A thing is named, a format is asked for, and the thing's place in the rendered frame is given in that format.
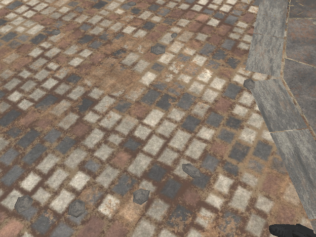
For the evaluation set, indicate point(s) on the right robot hand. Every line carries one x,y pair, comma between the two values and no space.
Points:
291,230

